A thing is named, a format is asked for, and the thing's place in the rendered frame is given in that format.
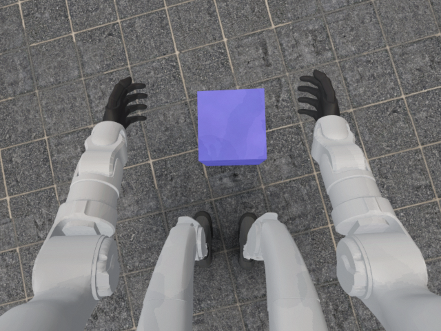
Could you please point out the robot right foot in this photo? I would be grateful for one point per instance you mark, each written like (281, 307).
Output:
(244, 226)

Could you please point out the carton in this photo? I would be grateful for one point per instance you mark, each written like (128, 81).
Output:
(231, 127)

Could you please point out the robot left upper arm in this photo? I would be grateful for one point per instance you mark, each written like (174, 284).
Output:
(73, 273)

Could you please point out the robot right upper arm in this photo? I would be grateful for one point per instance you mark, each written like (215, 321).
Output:
(386, 271)

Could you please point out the left robot hand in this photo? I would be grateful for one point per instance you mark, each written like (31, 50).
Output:
(117, 110)

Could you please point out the left robot forearm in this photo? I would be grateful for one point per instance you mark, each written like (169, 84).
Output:
(90, 208)

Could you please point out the left robot thigh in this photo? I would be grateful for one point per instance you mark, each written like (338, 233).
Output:
(168, 302)

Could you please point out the right robot forearm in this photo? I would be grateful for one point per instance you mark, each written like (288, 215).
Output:
(358, 206)

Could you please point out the right robot hand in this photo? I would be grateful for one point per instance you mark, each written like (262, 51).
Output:
(326, 102)

